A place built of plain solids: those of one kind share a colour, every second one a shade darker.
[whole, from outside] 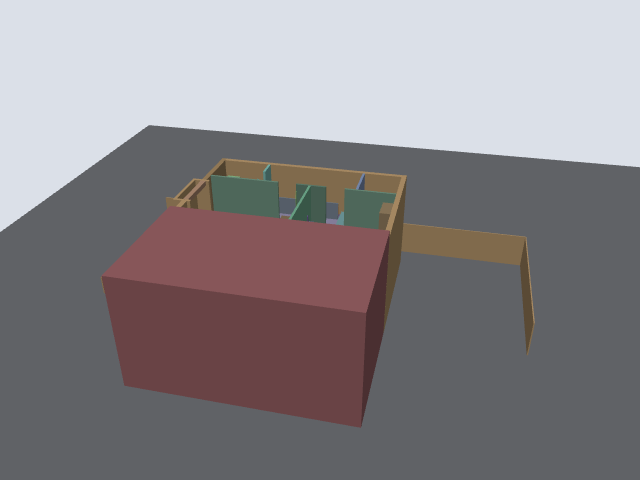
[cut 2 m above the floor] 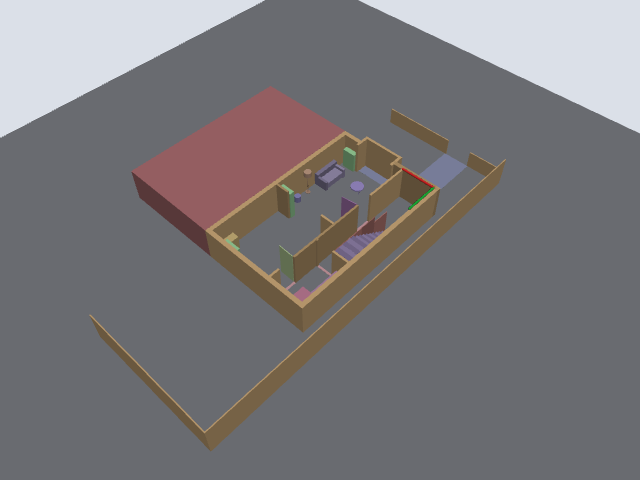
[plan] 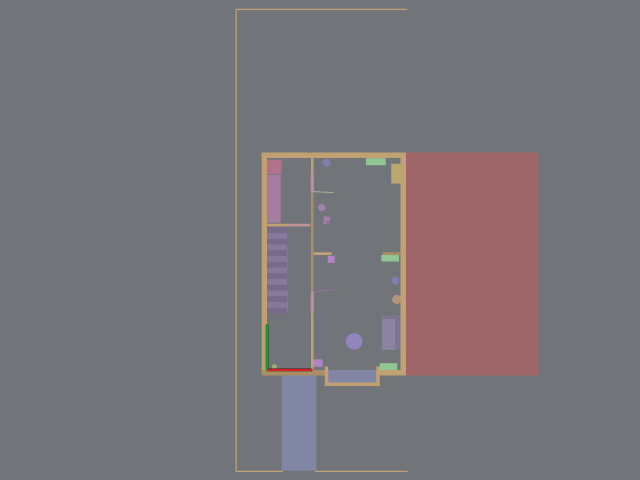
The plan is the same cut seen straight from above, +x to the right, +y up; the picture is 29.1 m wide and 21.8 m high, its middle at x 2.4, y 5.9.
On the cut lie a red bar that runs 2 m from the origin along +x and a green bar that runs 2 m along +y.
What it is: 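A semi-detached two-storey house, 6.1 m wide inside and 9.6 m deep; a hall 1.98 m wide with a straight stair of 16 risers of 179 mm on goings of 261 mm; a through lounge; a bay window at the front; upstairs three bedrooms and a bathroom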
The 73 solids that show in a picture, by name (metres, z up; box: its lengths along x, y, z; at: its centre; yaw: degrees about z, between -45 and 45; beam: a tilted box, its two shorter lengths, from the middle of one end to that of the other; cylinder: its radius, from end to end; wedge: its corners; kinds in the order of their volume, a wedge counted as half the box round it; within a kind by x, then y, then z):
{
 "neighbour_house_1": {"box": [6.0, 10.12, 5.59], "at": [9.31, 4.81, 2.74]},
 "wall_1": {"box": [0.06, 21.04, 1.85], "at": [-1.41, 5.89, 0.88]},
 "wall_2": {"box": [2.14, 0.06, 1.05], "at": [-0.36, -4.6, 0.47]},
 "wall_3": {"box": [0.25, 10.12, 5.29], "at": [-0.13, 4.81, 2.59]},
 "wall_4": {"box": [0.97, 0.13, 2.77], "at": [0.48, 6.57, 1.34]},
 "wall_5": {"box": [3.03, 0.25, 5.29], "at": [1.26, -0.13, 2.59]},
 "wall_6": {"box": [0.07, 0.13, 2.77], "at": [1.95, 6.57, 1.34]},
 "wall_7": {"box": [0.13, 2.59, 2.77], "at": [2.05, 1.3, 1.34]},
 "wall_8": {"box": [0.13, 4.55, 2.77], "at": [2.05, 5.82, 1.34]},
 "wall_9": {"box": [0.13, 0.58, 2.77], "at": [2.05, 9.33, 1.34]},
 "wall_10": {"box": [7.81, 0.06, 1.85], "at": [2.47, 16.38, 0.88]},
 "wall_11": {"box": [0.82, 0.13, 2.77], "at": [2.52, 5.28, 1.34]},
 "wall_12": {"box": [0.16, 0.89, 5.29], "at": [2.7, -0.28, 2.59]},
 "wall_13": {"box": [6.56, 0.25, 5.29], "at": [3.03, 9.74, 2.59]},
 "wall_14": {"box": [2.5, 0.16, 5.29], "at": [3.87, -0.65, 2.59]},
 "wall_15": {"box": [4.2, 0.06, 1.05], "at": [4.27, -4.6, 0.47]},
 "wall_16": {"box": [0.16, 0.89, 5.29], "at": [5.03, -0.28, 2.59]},
 "wall_17": {"box": [1.35, 0.25, 5.29], "at": [5.63, -0.13, 2.59]},
 "wall_18": {"box": [0.82, 0.13, 2.77], "at": [5.65, 5.28, 1.34]},
 "wall_19": {"box": [0.25, 10.12, 5.29], "at": [6.18, 4.81, 2.59]},
 "tread_1": {"box": [0.9, 0.3, 0.2], "at": [0.45, 2.71, 0.08]},
 "tread_2": {"box": [0.9, 0.3, 0.38], "at": [0.45, 2.97, 0.17]},
 "tread_3": {"box": [0.9, 0.3, 0.56], "at": [0.45, 3.23, 0.26]},
 "tread_4": {"box": [0.9, 0.3, 0.74], "at": [0.45, 3.49, 0.35]},
 "tread_5": {"box": [0.9, 0.3, 0.92], "at": [0.45, 3.75, 0.44]},
 "tread_6": {"box": [0.9, 0.3, 1.09], "at": [0.45, 4.01, 0.53]},
 "tread_7": {"box": [0.9, 0.3, 1.27], "at": [0.45, 4.27, 0.62]},
 "tread_8": {"box": [0.9, 0.3, 1.45], "at": [0.45, 4.53, 0.71]},
 "tread_9": {"box": [0.9, 0.3, 1.63], "at": [0.45, 4.8, 0.8]},
 "tread_10": {"box": [0.9, 0.3, 1.81], "at": [0.45, 5.06, 0.89]},
 "tread_11": {"box": [0.9, 0.3, 1.99], "at": [0.45, 5.32, 0.97]},
 "tread_12": {"box": [0.9, 0.3, 2.17], "at": [0.45, 5.58, 1.06]},
 "tread_13": {"box": [0.9, 0.3, 2.35], "at": [0.45, 5.84, 1.15]},
 "tread_14": {"box": [0.9, 0.3, 2.53], "at": [0.45, 6.1, 1.24]},
 "tread_15": {"box": [0.9, 0.3, 2.71], "at": [0.45, 6.36, 1.33]},
 "ground_1": {"box": [1.59, 4.32, 0.5], "at": [1.44, -2.41, -0.25]},
 "ground_2": {"box": [2.18, 0.57, 0.5], "at": [3.87, -0.28, -0.25]},
 "landing_wall_1": {"box": [0.13, 3.62, 2.51], "at": [2.05, 1.81, 3.98]},
 "landing_wall_2": {"box": [0.13, 1.54, 2.51], "at": [2.05, 5.34, 3.98]},
 "landing_wall_3": {"box": [0.13, 2.56, 2.51], "at": [2.05, 8.34, 3.98]},
 "wardrobe_bed_1": {"box": [1.16, 0.6, 2.05], "at": [2.95, 9.32, 3.84]},
 "bedrooms_wall_1": {"box": [3.95, 0.13, 2.51], "at": [4.08, 5.28, 3.98]},
 "shelf_1": {"box": [0.9, 0.32, 1.68], "at": [4.94, 9.46, 0.79]},
 "shelf_2": {"box": [0.8, 0.3, 1.28], "at": [5.51, 0.15, 0.59]},
 "shelf_3": {"box": [0.8, 0.3, 1.84], "at": [5.58, 5.07, 0.87]},
 "upper_floor_back_1": {"box": [1.99, 3.11, 0.14], "at": [0.99, 8.07, 2.79]},
 "sofa_1": {"box": [0.65, 1.24, 0.37], "at": [5.55, 1.69, 0.24]},
 "sofa_2": {"box": [0.86, 0.16, 0.65], "at": [5.63, 0.99, 0.28]},
 "sofa_3": {"box": [0.86, 0.16, 0.65], "at": [5.63, 2.39, 0.28]},
 "sofa_4": {"box": [0.24, 1.56, 0.83], "at": [5.94, 1.69, 0.36]},
 "fridge_freezer_1": {"box": [0.65, 0.65, 1.85], "at": [0.33, 9.22, 0.88]},
 "bath_wall_1": {"box": [1.98, 0.13, 2.51], "at": [0.99, 7.65, 3.98]},
 "upper_floor_landing_1": {"box": [1.09, 3.94, 0.14], "at": [1.44, 4.54, 2.79]},
 "dresser_1": {"box": [0.42, 0.9, 0.92], "at": [5.85, 8.91, 0.41]},
 "box_wall_1": {"box": [0.97, 0.13, 2.51], "at": [0.48, 2.53, 3.98]},
 "stair_guard_1": {"box": [0.04, 0.98, 1.67], "at": [0.92, 3.08, 0.78]},
 "stair_guard_2": {"box": [0.04, 0.98, 2.38], "at": [0.92, 4.06, 1.14]},
 "stair_guard_3": {"box": [0.04, 0.98, 3.1], "at": [0.92, 5.04, 1.5]},
 "well_guard_1": {"box": [0.06, 3.92, 1.13], "at": [0.93, 4.55, 3.25]},
 "front_wall_over_bay_1": {"box": [2.18, 0.25, 0.25], "at": [3.87, -0.13, 5.11]},
 "box_cardboard_1": {"box": [0.43, 0.35, 0.4], "at": [2.31, 0.32, 0.15]},
 "box_cardboard_2": {"box": [0.32, 0.33, 0.39], "at": [2.91, 5.02, 0.15]},
 "plant_pot_1": {"cylinder": 0.18, "from": [2.7, 9.42, 0.0], "to": [2.7, 9.42, 0.38]},
 "plant_pot_2": {"cylinder": 0.18, "from": [5.83, 4.06, 0.0], "to": [5.83, 4.06, 0.38]},
 "door_leaf_front_room_1": {"box": [0.92, 0.04, 2.05], "at": [2.57, 3.6, 0.97], "yaw": 7.5},
 "door_leaf_kitchen_side_1": {"box": [0.92, 0.04, 2.05], "at": [2.57, 8.08, 0.97], "yaw": -2.0},
 "worktop_1": {"box": [0.62, 2.18, 0.04], "at": [0.31, 7.78, 0.88]},
 "clutter_clutter_back_1": {"cylinder": 0.16, "from": [2.48, 7.37, -0.05], "to": [2.48, 7.37, 0.53]},
 "floor_lamp_1": {"cylinder": 0.21, "from": [5.88, 3.2, 1.25], "to": [5.88, 3.2, 1.55]},
 "coffee_table_1": {"cylinder": 0.38, "from": [3.95, 1.3, 0.33], "to": [3.95, 1.3, 0.4]},
 "threshold_1": {"box": [0.95, 0.13, 0.07], "at": [1.44, 6.57, -0.01]},
 "threshold_2": {"box": [0.13, 0.95, 0.06], "at": [2.05, 3.06, -0.02]},
 "threshold_3": {"box": [0.13, 0.95, 0.06], "at": [2.05, 8.57, -0.02]}
}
